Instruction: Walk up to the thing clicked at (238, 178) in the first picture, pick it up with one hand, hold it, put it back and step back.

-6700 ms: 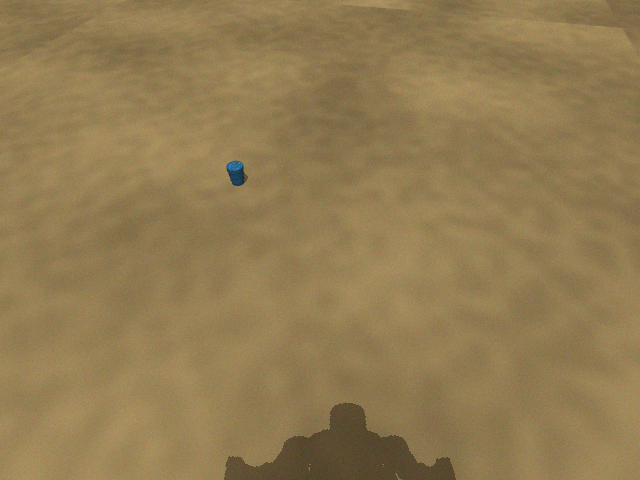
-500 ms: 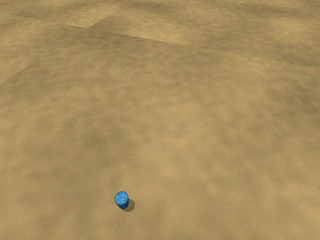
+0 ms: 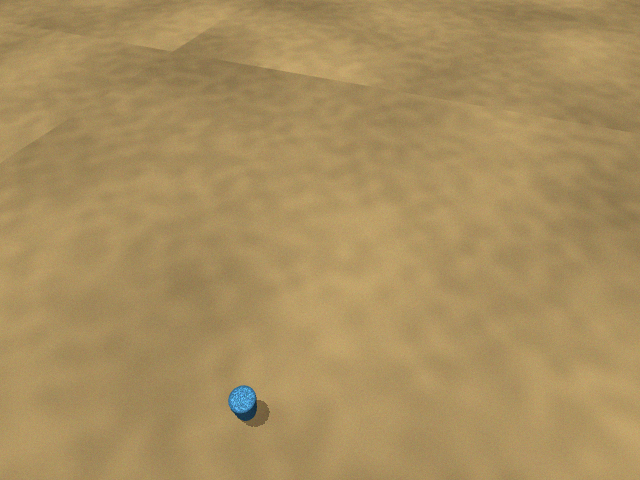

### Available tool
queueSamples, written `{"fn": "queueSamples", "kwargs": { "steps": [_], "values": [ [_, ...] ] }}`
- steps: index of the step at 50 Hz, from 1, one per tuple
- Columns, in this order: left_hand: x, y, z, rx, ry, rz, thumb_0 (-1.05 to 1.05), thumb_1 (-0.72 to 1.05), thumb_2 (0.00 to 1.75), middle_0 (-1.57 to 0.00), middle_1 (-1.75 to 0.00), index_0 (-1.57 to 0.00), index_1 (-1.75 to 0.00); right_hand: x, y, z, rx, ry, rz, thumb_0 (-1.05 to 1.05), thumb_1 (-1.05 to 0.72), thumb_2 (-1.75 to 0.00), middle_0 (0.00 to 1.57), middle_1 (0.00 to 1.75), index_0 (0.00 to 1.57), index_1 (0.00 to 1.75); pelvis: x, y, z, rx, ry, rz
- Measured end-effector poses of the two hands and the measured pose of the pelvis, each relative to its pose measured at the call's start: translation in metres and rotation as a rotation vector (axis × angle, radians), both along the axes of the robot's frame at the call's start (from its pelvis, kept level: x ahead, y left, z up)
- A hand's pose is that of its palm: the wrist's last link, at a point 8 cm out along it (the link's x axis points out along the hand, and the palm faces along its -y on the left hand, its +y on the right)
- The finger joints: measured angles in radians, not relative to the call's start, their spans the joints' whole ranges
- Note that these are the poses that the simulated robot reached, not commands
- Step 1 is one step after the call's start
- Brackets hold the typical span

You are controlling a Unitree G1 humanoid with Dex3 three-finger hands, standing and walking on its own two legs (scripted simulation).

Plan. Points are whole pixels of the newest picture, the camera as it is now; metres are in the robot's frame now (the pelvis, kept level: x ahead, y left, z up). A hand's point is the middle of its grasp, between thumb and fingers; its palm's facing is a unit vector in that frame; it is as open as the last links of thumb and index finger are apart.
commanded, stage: walk up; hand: left
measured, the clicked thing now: (244, 405) +0.46 +0.24 -0.73
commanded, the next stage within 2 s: none
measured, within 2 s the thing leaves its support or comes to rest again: neither
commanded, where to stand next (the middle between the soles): +0.09 +0.00 m, yaw +2 degrees
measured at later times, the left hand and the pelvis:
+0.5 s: hand out of the picture +0.10 +0.25 -0.16, palm faces -0.04 -0.95 -0.31, open 7.4 cm; pelvis +0.02 +0.00 +0.00, yaw +0 degrees
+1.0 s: hand out of the picture +0.00 +0.23 -0.17, palm faces -0.04 -0.90 -0.43, open 7.4 cm; pelvis -0.06 -0.04 -0.02, yaw -1 degrees
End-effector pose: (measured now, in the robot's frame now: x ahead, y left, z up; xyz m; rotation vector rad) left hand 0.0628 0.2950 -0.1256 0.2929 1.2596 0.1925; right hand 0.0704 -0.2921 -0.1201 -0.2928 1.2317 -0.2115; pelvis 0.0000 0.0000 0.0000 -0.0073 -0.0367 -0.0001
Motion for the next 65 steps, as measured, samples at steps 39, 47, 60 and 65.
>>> {"fn": "queueSamples", "kwargs": {
  "steps": [39, 47, 60, 65],
  "values": [
    [0.017, 0.006, -0.005, 0.053, 0.002, -0.019, 0.01, 0.90, 0.90, -0.21, -0.30, -0.20, -0.30, 0.011, -0.023, -0.006, -0.042, 0.001, -0.005, 0.01, -0.90, -0.90, 0.21, 0.30, 0.21, 0.30, -0.017, -0.009, -0.010, 0.029, 0.018, -0.005],
    [-0.040, -0.012, -0.004, 0.111, 0.030, -0.004, 0.01, 0.90, 0.90, -0.21, -0.30, -0.20, -0.30, 0.009, -0.054, -0.026, -0.033, -0.059, 0.016, 0.01, -0.90, -0.90, 0.21, 0.30, 0.21, 0.30, -0.048, -0.035, -0.027, 0.021, 0.015, -0.029],
    [-0.101, -0.010, 0.026, 0.104, -0.066, 0.101, 0.01, 0.90, 0.90, -0.21, -0.30, -0.20, -0.30, -0.028, -0.048, -0.014, 0.008, 0.048, 0.116, 0.01, -0.91, -0.90, 0.21, 0.30, 0.21, 0.30, -0.043, -0.030, -0.009, 0.025, -0.005, 0.074],
    [-0.116, 0.014, 0.007, 0.070, -0.009, 0.126, 0.01, 0.90, 0.90, -0.21, -0.30, -0.20, -0.30, -0.004, -0.035, 0.001, -0.054, -0.017, 0.159, 0.01, -0.91, -0.90, 0.21, 0.30, 0.21, 0.30, -0.033, -0.016, -0.016, 0.007, -0.016, 0.090]
  ]
}}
